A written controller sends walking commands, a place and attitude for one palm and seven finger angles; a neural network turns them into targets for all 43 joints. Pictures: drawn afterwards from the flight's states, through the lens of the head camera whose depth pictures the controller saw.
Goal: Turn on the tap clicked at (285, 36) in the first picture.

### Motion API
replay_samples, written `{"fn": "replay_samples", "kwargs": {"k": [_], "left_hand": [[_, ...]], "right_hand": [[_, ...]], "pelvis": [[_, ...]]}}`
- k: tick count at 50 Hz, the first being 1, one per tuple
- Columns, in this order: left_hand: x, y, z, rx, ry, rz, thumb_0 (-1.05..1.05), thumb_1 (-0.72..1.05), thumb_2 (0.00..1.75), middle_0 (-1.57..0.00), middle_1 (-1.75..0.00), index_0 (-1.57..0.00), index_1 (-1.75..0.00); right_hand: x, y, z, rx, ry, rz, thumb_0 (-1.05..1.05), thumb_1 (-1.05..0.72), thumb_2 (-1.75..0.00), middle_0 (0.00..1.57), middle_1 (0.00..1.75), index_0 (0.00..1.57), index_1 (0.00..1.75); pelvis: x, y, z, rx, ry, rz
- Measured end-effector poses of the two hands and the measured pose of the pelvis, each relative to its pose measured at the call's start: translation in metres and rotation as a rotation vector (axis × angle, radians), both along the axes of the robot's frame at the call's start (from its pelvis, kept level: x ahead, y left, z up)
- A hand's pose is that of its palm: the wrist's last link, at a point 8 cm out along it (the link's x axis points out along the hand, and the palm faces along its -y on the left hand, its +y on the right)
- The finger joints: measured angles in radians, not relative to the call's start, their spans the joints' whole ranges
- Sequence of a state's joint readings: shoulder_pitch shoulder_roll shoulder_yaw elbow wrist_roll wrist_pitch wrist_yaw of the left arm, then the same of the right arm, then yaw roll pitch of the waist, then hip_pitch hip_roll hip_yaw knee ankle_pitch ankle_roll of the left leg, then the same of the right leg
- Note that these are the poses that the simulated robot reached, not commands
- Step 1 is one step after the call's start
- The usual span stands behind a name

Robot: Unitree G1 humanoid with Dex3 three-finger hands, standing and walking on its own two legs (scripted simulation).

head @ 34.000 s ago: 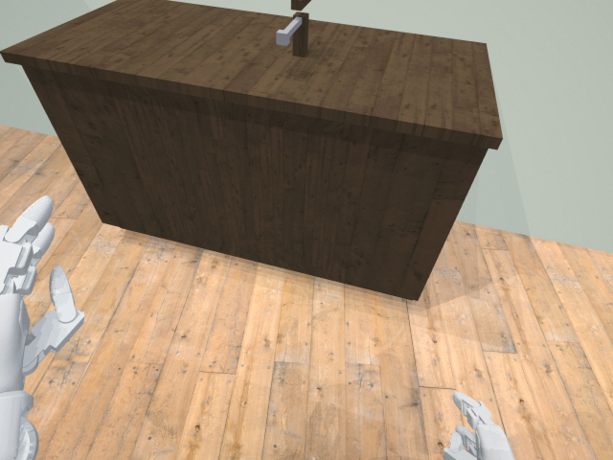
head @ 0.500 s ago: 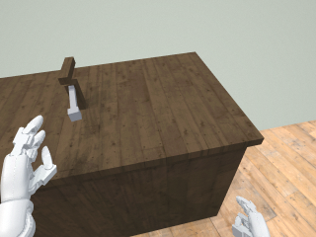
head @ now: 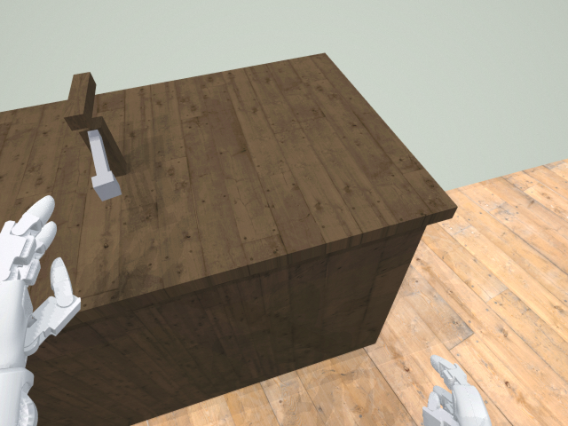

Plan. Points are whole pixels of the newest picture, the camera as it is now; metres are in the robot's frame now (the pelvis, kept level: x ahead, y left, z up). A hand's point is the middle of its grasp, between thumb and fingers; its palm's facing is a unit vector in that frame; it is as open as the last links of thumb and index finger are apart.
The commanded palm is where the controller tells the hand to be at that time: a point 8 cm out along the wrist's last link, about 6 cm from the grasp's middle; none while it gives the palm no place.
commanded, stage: step back with the hand held close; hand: left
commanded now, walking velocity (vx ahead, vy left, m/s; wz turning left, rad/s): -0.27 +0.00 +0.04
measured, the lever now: (106, 186) +0.39 +0.29 +0.14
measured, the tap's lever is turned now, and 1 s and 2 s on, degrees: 10 10 10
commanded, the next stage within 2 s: stop stepping back and stand still in 1.16 s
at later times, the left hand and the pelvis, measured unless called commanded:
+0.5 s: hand (43, 340) +0.17 +0.26 +0.14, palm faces +0.39 -0.81 -0.45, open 7.4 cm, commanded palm +0.12 +0.30 +0.17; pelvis -0.04 +0.02 -0.02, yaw +1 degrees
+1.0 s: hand (19, 422) +0.10 +0.24 +0.15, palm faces +0.33 -0.82 -0.47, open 7.4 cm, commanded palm +0.04 +0.28 +0.17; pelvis -0.11 +0.00 -0.01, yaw +2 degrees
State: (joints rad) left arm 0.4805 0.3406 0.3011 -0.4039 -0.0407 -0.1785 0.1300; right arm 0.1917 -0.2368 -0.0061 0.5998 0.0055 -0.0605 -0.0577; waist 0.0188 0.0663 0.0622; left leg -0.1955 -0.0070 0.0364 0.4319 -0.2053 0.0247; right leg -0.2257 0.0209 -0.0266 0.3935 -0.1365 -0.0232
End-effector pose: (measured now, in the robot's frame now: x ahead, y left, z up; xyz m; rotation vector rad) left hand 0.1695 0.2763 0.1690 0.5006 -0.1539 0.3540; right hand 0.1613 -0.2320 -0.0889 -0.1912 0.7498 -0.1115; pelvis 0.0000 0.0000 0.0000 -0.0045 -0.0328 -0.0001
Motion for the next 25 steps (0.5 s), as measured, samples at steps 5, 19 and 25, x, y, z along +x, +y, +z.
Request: {"fn": "replay_samples", "kwargs": {"k": [5,19,25], "left_hand": [[-0.003,0.005,-0.003,0.020,0.026,-0.006,0.02,0.89,0.90,-0.21,-0.30,-0.21,-0.30],[-0.029,0.007,-0.004,0.025,-0.017,-0.006,0.02,0.89,0.90,-0.21,-0.30,-0.21,-0.30],[-0.040,0.017,-0.007,0.026,-0.036,0.003,0.02,0.89,0.90,-0.21,-0.30,-0.21,-0.31]], "right_hand": [[-0.012,0.000,-0.005,-0.018,0.032,-0.031,0.02,-0.91,-0.90,0.20,0.30,0.20,0.30],[-0.022,0.010,-0.007,-0.017,0.001,-0.023,0.02,-0.91,-0.90,0.20,0.30,0.20,0.30],[-0.037,0.014,-0.009,-0.044,0.024,-0.023,0.01,-0.91,-0.90,0.20,0.30,0.20,0.30]], "pelvis": [[-0.006,0.006,-0.003,0.010,0.014,-0.004],[-0.032,0.010,-0.013,-0.006,0.036,0.008],[-0.041,0.016,-0.016,-0.009,0.035,0.013]]}}
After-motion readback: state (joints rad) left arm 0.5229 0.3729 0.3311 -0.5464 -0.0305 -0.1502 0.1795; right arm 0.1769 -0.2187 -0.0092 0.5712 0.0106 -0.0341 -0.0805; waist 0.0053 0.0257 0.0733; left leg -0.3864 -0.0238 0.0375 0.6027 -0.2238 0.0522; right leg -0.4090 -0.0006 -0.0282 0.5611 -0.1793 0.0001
